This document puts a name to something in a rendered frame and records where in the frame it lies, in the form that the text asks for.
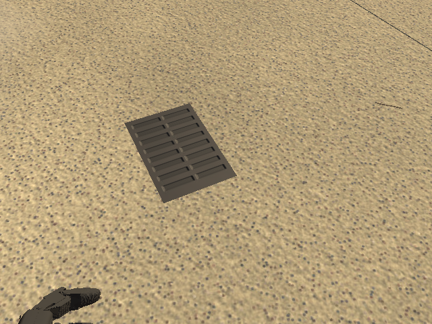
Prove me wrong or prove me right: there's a robot left hand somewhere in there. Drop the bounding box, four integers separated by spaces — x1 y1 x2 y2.
18 287 101 324

